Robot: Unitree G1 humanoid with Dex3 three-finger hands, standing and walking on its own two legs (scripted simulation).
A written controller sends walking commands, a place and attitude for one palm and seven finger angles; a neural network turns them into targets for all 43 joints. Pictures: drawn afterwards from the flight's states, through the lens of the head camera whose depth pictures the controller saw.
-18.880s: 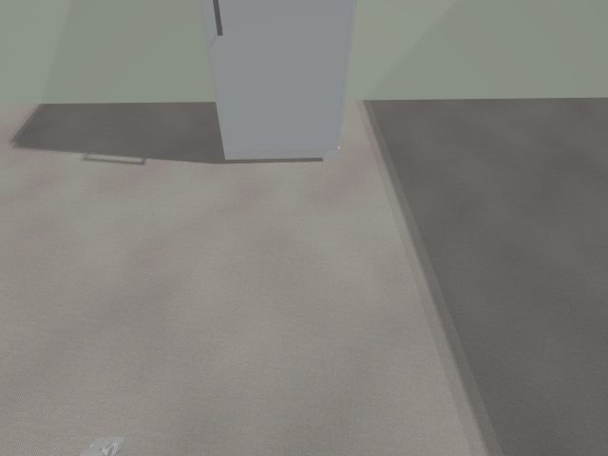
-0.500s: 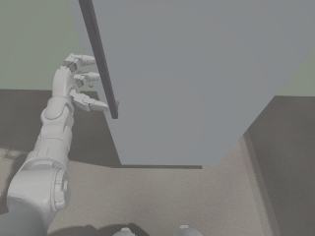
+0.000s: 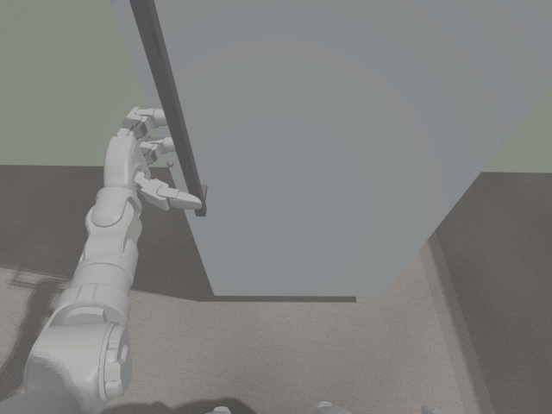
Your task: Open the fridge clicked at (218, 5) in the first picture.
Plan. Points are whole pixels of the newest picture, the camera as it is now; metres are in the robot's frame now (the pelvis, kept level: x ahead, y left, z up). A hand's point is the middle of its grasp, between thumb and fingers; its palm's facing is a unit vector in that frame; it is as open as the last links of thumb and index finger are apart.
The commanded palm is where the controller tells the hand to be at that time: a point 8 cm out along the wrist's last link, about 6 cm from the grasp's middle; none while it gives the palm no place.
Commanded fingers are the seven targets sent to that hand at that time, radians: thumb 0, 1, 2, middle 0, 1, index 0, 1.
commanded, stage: slide the fingers in behind the handle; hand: left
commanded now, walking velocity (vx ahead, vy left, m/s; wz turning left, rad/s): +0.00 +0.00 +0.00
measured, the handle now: (178, 111) +0.49 +0.13 +0.16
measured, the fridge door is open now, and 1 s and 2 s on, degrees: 0 0 0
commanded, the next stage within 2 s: grip the handle and tug to test in 1.20 s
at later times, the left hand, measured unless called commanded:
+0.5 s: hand (189, 164) +0.45 +0.12 +0.10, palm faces -0.03 -1.00 +0.00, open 14.0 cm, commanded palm +0.42 +0.18 +0.11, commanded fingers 0.00 -0.50 0.30 -0.30 -1.20 -0.30 -1.20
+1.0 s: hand (189, 165) +0.44 +0.12 +0.11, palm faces -0.02 -1.00 +0.00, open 14.0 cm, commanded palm +0.42 +0.17 +0.11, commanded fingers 0.00 -0.50 0.30 -0.30 -1.20 -0.30 -1.20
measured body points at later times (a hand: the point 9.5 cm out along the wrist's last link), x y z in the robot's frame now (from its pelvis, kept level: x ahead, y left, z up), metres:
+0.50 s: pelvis +0.00 +0.00 +0.00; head +0.06 -0.01 +0.45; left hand +0.45 +0.18 +0.10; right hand +0.07 -0.26 -0.12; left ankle +0.00 +0.11 -0.70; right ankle +0.01 -0.11 -0.70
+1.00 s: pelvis +0.00 +0.00 +0.00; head +0.05 +0.00 +0.45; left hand +0.44 +0.18 +0.11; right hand +0.07 -0.25 -0.12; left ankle +0.00 +0.11 -0.70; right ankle +0.02 -0.11 -0.70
